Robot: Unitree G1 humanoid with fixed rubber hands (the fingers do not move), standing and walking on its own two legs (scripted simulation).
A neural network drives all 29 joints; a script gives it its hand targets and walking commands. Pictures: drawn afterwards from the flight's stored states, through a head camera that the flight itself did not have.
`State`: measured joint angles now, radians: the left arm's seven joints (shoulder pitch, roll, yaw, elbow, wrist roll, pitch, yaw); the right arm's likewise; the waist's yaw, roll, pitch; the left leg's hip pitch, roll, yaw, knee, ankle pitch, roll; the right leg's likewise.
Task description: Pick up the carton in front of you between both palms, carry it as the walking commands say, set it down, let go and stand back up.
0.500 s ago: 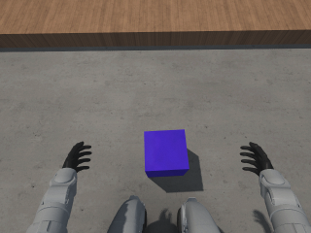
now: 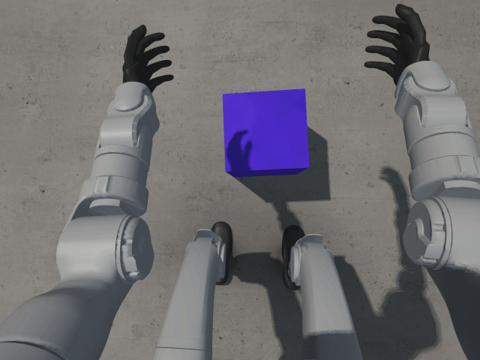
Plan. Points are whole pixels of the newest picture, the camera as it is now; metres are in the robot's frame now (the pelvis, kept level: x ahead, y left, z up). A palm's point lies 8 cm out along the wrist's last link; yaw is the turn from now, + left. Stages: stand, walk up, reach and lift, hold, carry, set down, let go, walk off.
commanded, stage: reach and lift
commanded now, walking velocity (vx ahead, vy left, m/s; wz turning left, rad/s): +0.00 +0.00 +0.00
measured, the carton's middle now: (264, 139) +0.50 +0.00 -0.51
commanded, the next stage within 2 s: none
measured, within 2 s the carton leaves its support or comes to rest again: leaves its support in 1.72 s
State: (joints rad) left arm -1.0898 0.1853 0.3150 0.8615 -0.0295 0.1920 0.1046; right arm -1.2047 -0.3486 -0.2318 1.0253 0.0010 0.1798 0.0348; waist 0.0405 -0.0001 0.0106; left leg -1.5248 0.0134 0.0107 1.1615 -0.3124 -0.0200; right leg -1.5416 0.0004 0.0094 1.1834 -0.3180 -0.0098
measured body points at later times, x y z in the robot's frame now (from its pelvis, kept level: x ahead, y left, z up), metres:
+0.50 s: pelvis +0.01 +0.00 -0.16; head +0.35 -0.01 +0.13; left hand +0.50 +0.20 -0.32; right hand +0.52 -0.20 -0.32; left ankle +0.10 +0.13 -0.60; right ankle +0.10 -0.11 -0.60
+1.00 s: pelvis -0.03 +0.00 -0.27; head +0.35 -0.01 -0.03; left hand +0.51 +0.20 -0.46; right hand +0.53 -0.18 -0.47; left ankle +0.10 +0.13 -0.60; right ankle +0.10 -0.11 -0.60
